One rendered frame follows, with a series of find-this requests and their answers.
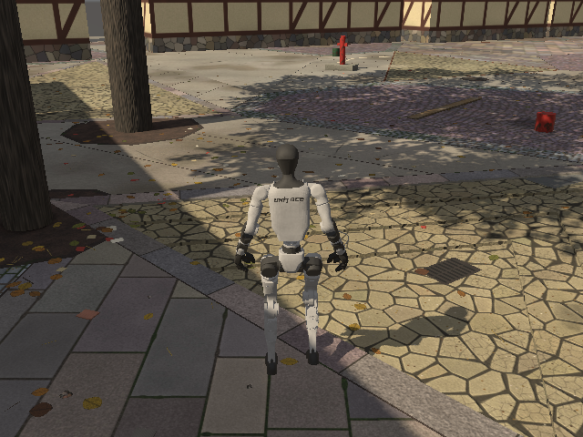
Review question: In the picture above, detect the robot left hand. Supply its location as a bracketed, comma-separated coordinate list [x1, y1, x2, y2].
[234, 252, 255, 272]

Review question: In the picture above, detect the left robot upper arm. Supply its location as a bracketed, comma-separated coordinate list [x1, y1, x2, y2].
[244, 185, 270, 236]

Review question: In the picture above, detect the robot right forearm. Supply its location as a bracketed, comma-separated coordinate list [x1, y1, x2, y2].
[326, 219, 345, 255]

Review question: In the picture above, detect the robot right shin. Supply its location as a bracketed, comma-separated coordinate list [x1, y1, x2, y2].
[305, 290, 319, 353]

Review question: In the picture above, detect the robot left forearm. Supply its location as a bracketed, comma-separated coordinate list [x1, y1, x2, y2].
[236, 221, 253, 255]

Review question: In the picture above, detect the robot right thigh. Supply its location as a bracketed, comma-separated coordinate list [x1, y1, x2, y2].
[302, 253, 322, 307]

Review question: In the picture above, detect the robot right hand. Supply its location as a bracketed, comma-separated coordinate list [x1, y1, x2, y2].
[327, 251, 349, 272]

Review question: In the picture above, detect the right robot upper arm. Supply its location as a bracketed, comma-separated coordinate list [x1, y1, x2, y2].
[308, 183, 335, 233]

